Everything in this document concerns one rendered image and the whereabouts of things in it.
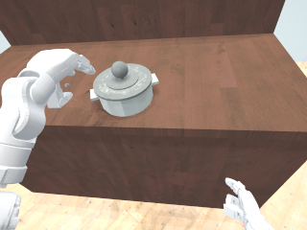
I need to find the pot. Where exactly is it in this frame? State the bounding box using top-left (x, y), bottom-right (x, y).
top-left (90, 73), bottom-right (159, 117)

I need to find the table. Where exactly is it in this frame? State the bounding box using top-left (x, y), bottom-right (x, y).
top-left (0, 0), bottom-right (307, 209)

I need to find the lid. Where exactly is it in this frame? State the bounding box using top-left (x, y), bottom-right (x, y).
top-left (93, 63), bottom-right (153, 102)

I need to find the knob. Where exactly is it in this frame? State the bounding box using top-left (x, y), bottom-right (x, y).
top-left (111, 60), bottom-right (129, 79)

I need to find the robot right hand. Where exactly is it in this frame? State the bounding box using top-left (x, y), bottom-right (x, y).
top-left (224, 177), bottom-right (261, 224)

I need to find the left robot forearm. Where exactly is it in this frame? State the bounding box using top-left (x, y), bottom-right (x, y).
top-left (0, 67), bottom-right (56, 189)

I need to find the robot left upper arm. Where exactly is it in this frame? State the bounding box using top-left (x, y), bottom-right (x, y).
top-left (0, 191), bottom-right (22, 230)

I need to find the right robot forearm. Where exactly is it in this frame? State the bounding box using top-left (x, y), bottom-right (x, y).
top-left (244, 213), bottom-right (274, 230)

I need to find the robot left hand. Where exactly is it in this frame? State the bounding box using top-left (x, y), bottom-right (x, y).
top-left (26, 49), bottom-right (96, 108)

